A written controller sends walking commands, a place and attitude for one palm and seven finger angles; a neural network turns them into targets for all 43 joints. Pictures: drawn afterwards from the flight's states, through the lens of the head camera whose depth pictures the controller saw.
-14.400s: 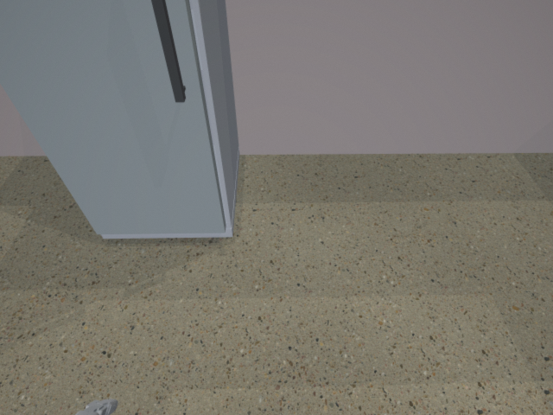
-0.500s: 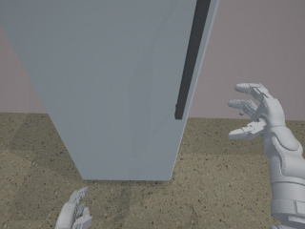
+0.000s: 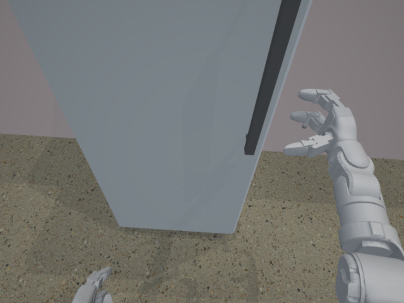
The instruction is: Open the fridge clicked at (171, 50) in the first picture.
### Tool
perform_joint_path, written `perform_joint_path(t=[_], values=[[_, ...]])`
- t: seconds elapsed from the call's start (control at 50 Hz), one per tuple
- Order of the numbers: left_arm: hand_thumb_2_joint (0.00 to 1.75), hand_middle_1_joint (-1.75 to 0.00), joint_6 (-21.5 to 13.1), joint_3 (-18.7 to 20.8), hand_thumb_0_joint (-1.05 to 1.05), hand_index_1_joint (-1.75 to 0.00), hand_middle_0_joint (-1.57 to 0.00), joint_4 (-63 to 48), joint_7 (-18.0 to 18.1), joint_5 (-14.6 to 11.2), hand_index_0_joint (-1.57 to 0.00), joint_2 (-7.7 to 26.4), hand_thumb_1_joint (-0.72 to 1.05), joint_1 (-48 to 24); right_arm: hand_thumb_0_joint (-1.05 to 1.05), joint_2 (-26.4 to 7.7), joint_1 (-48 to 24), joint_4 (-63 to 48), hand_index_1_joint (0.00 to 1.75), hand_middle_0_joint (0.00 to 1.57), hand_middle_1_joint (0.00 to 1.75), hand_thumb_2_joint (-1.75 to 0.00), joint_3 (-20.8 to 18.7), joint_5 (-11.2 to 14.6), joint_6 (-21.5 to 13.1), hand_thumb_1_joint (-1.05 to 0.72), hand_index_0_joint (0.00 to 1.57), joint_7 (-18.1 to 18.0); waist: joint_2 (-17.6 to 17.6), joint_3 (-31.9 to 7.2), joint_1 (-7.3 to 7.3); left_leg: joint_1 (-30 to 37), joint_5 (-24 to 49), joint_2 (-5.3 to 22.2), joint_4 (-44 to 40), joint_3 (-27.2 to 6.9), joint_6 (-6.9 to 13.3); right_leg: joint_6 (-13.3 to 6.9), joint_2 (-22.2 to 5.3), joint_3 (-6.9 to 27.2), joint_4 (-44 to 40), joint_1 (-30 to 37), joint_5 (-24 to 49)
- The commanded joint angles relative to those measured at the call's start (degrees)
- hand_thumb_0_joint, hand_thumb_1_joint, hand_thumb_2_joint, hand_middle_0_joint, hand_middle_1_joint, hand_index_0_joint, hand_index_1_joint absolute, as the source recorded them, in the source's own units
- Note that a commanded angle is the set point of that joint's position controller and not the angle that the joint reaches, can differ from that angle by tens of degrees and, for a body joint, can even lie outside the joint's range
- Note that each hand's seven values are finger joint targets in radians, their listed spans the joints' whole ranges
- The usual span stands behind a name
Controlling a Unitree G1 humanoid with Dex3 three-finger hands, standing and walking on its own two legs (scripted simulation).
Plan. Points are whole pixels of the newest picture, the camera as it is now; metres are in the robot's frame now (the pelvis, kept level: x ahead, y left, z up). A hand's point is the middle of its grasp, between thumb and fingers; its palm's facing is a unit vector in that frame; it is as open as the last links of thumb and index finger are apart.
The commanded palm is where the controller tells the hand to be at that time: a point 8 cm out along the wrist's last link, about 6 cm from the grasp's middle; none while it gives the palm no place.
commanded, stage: move the hooked fingers beside the handle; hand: right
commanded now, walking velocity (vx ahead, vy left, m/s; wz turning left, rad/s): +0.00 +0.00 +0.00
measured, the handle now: (270, 62) +0.52 -0.08 +0.24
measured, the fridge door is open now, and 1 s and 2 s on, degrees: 0 0 0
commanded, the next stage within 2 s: feel for the door with the fingertips in 1.02 s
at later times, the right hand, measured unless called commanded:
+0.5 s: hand (291, 116) +0.47 -0.14 +0.15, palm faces -0.01 +1.00 +0.00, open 13.9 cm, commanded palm +0.44 -0.19 +0.15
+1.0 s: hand (292, 118) +0.46 -0.14 +0.15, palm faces -0.02 +1.00 +0.00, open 14.0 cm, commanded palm +0.44 -0.19 +0.15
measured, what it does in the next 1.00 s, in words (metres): stands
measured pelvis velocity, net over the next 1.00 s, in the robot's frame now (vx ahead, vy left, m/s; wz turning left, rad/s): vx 0.00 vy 0.00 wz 0.01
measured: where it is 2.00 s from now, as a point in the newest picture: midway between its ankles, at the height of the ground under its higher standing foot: outside the picture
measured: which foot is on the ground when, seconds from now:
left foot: down 0.00-1.00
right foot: down 0.00-1.00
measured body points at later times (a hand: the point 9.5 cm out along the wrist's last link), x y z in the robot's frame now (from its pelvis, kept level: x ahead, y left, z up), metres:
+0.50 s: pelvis +0.00 +0.01 +0.00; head +0.04 +0.02 +0.45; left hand +0.04 +0.27 -0.12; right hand +0.46 -0.19 +0.15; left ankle +0.01 +0.08 -0.73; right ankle +0.00 -0.09 -0.73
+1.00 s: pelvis +0.00 +0.00 +0.00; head +0.03 +0.01 +0.44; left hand +0.10 +0.25 -0.11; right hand +0.45 -0.19 +0.15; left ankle +0.01 +0.08 -0.73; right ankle +0.00 -0.09 -0.73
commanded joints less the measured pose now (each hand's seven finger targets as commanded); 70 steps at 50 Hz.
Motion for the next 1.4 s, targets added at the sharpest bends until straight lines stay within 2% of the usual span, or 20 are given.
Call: perform_joint_path(t=[0.0,0.04,0.08,0.14,0.18,0.24,0.32,0.36,0.48,0.62,0.68,0.76,0.78,0.82,0.86,0.9,1.0,1.02,1.18,1.38], values=[[0.90,-0.30,-2.73,3.41,0.00,-0.30,-0.20,-7.03,0.08,0.37,-0.20,7.23,0.90,-0.55,0.00,-12.20,-28.76,-10.46,1.20,0.30,1.20,-0.30,-3.78,0.29,-7.21,0.50,0.30,-0.42,1.59,-19.30,-0.21,6.08,16.60,1.95,-2.65,-4.19,-1.32,-0.31,-1.49,3.67,-2.59,6.81,13.47],[0.90,-0.30,-2.69,3.40,0.00,-0.30,-0.20,-6.54,-0.13,0.27,-0.20,7.22,0.90,0.29,0.00,-11.04,-29.82,-7.34,1.20,0.30,1.20,-0.30,-2.80,-0.07,-7.56,0.50,0.30,-0.43,0.68,-17.34,0.37,4.45,15.87,1.88,-2.77,-3.99,-1.33,-0.21,-1.38,3.50,-2.51,6.03,12.43],[0.90,-0.30,-2.40,3.55,0.00,-0.30,-0.20,-5.74,-0.23,0.35,-0.20,7.64,0.90,1.64,0.00,-11.05,-31.48,-2.42,1.20,0.30,1.20,-0.30,-2.67,-0.46,-7.60,0.50,0.30,-0.90,4.59,-14.64,1.42,2.81,13.34,1.77,-3.41,-3.92,-1.66,-0.51,-1.59,3.62,-2.47,3.82,9.83],[0.90,-0.30,-2.74,3.78,0.00,-0.30,-0.20,-5.35,-0.46,0.58,-0.20,7.54,0.90,2.82,0.00,-10.17,-37.75,-2.00,1.20,0.30,1.20,-0.30,-1.72,-1.14,-9.36,0.50,0.30,-1.68,0.05,-18.09,1.85,2.18,13.35,1.77,-2.68,-4.22,-1.39,-0.33,-1.23,3.69,-2.09,5.30,10.01],[0.90,-0.30,-2.80,3.99,0.00,-0.30,-0.20,-4.53,-0.49,0.92,-0.20,7.86,0.90,4.35,0.00,-11.83,-40.10,0.56,1.20,0.30,1.20,-0.30,-2.97,-1.41,-10.76,0.50,0.30,-2.35,3.55,-19.11,2.52,2.91,13.87,1.63,-2.54,-4.38,-1.71,-0.60,-1.39,3.68,-1.52,4.38,10.33],[0.90,-0.30,-3.04,4.04,0.00,-0.30,-0.20,-4.42,-0.86,1.17,-0.20,7.81,0.90,5.21,0.00,-14.39,-39.83,2.43,1.20,0.30,1.20,-0.30,-5.61,-1.90,-13.12,0.50,0.30,-2.67,1.19,-21.38,1.34,5.24,15.75,1.81,-1.70,-5.23,-1.67,-0.60,-0.93,2.92,-1.31,2.88,10.39],[0.90,-0.30,-2.48,4.35,0.00,-0.30,-0.20,-4.96,-1.29,1.18,-0.20,8.30,0.90,6.57,0.00,-17.21,-34.73,6.24,1.20,0.30,1.20,-0.30,-7.79,-2.92,-14.42,0.50,0.30,-1.76,3.25,-20.79,0.54,6.85,18.42,1.82,-0.94,-5.38,-1.84,-0.86,-0.97,2.07,-1.10,0.01,11.13],[0.90,-0.30,-2.39,4.38,0.00,-0.30,-0.20,-5.90,-1.52,1.06,-0.20,8.18,0.90,6.36,0.00,-16.24,-33.81,3.64,1.20,0.30,1.20,-0.30,-7.11,-2.51,-14.76,0.50,0.30,-0.87,0.48,-22.11,0.24,7.12,19.95,1.80,-0.63,-5.48,-1.71,-0.78,-0.84,1.58,-0.80,1.08,12.16],[0.90,-0.30,-1.83,4.85,0.00,-0.30,-0.20,-6.83,-1.33,0.60,-0.20,8.43,0.90,6.03,0.00,-14.75,-31.85,-0.85,1.20,0.30,1.20,-0.30,-5.75,-0.52,-13.40,0.50,0.30,0.86,3.46,-19.90,1.42,6.39,19.79,1.68,-1.55,-5.54,-2.33,-1.25,-1.31,1.09,-0.60,1.04,11.37],[0.90,-0.30,-2.44,4.71,0.00,-0.30,-0.20,-5.98,-0.92,0.63,-0.20,7.85,0.90,4.94,0.00,-13.27,-35.77,-5.87,1.20,0.30,1.20,-0.30,-4.17,-0.40,-13.68,0.50,0.30,0.03,-1.68,-22.49,1.68,4.44,18.30,1.32,-1.54,-5.24,-1.83,-0.95,-1.19,2.33,-0.37,5.56,12.12],[0.90,-0.30,-2.46,4.52,0.00,-0.30,-0.20,-5.60,-0.96,0.69,-0.20,8.03,0.90,5.04,0.00,-12.26,-33.61,-2.01,1.20,0.30,1.20,-0.30,-3.77,-0.06,-12.78,0.50,0.30,-0.25,2.68,-19.69,1.75,3.91,17.41,1.33,-1.92,-4.59,-1.93,-1.00,-1.31,2.65,-0.64,3.88,11.45],[0.90,-0.30,-2.20,3.97,0.00,-0.30,-0.20,-5.74,-1.09,0.48,-0.20,7.87,0.90,4.09,0.00,-9.82,-34.40,1.79,1.20,0.30,1.20,-0.30,-1.52,-0.73,-11.46,0.50,0.30,-0.38,1.31,-16.04,2.32,0.79,14.41,1.47,-2.13,-4.32,-1.79,-0.70,-1.11,2.92,-0.98,2.61,8.65],[0.90,-0.30,-2.04,4.11,0.00,-0.30,-0.20,-5.54,-1.02,0.54,-0.20,8.02,0.90,4.70,0.00,-10.11,-35.29,3.15,1.20,0.30,1.20,-0.30,-1.76,-0.86,-11.58,0.50,0.30,-0.72,4.01,-15.23,2.94,0.36,13.48,1.51,-2.28,-4.10,-1.90,-0.88,-1.23,3.18,-0.70,2.12,8.19],[0.90,-0.30,-2.14,4.13,0.00,-0.30,-0.20,-5.83,-1.03,0.76,-0.20,7.99,0.90,4.41,0.00,-12.75,-36.92,1.74,1.20,0.30,1.20,-0.30,-4.26,-1.05,-12.62,0.50,0.30,-1.41,2.02,-18.78,1.69,1.89,14.05,1.58,-1.48,-4.59,-1.66,-0.69,-1.04,3.29,-0.55,2.68,8.81],[0.90,-0.30,-2.30,3.86,0.00,-0.30,-0.20,-6.61,-1.19,0.85,-0.20,7.55,0.90,3.85,0.00,-11.22,-37.28,-0.09,1.20,0.30,1.20,-0.30,-3.15,-1.04,-13.67,0.50,0.30,-1.52,0.29,-21.10,1.46,2.93,15.97,1.55,-0.78,-4.70,-1.53,-0.54,-0.94,3.17,-0.31,3.80,10.64],[0.90,-0.30,-2.04,3.92,0.00,-0.30,-0.20,-6.12,-1.15,0.91,-0.20,7.80,0.90,4.48,0.00,-14.00,-37.19,1.64,1.20,0.30,1.20,-0.30,-5.08,-1.48,-14.16,0.50,0.30,-1.77,2.66,-20.28,1.56,3.21,16.66,1.49,-0.59,-4.66,-1.62,-0.68,-1.20,3.33,-0.01,2.56,11.12],[0.90,-0.30,-2.00,4.06,0.00,-0.30,-0.20,-6.28,-1.06,0.91,-0.20,8.05,0.90,4.89,0.00,-13.66,-38.61,3.25,1.20,0.30,1.20,-0.30,-4.59,-1.63,-14.57,0.50,0.30,-0.99,1.94,-20.53,1.96,2.60,15.74,1.46,-0.48,-4.56,-1.54,-0.62,-1.20,3.34,-0.09,2.51,10.26],[0.90,-0.30,-2.07,4.01,0.00,-0.30,-0.20,-6.49,-1.10,0.80,-0.20,7.86,0.90,4.62,0.00,-12.90,-37.91,2.61,1.20,0.30,1.20,-0.30,-4.06,-1.56,-14.68,0.50,0.30,-0.68,-0.50,-21.16,1.68,2.10,15.77,1.39,-0.44,-4.63,-1.38,-0.46,-1.14,3.19,0.10,3.61,10.67],[0.90,-0.30,-2.59,4.62,0.00,-0.30,-0.20,-5.81,-1.69,0.90,-0.20,7.99,0.90,5.51,0.00,-6.41,-36.17,-0.14,1.20,0.30,1.20,-0.30,0.37,-0.43,-13.65,0.50,0.30,-0.72,0.92,-20.71,2.33,-0.66,15.54,0.74,-0.31,-3.05,-1.13,0.02,-1.88,4.44,0.31,6.50,14.19],[0.90,-0.30,-2.23,4.74,0.00,-0.30,-0.20,-5.21,-2.27,1.69,-0.20,7.48,0.90,5.06,0.00,-6.82,-34.80,-3.32,1.20,0.30,1.20,-0.30,-1.58,-2.49,-13.16,0.50,0.30,-6.55,0.92,-20.91,0.83,0.93,15.59,0.79,-0.22,-3.15,-1.15,0.28,-1.81,3.95,-0.41,5.80,14.22]])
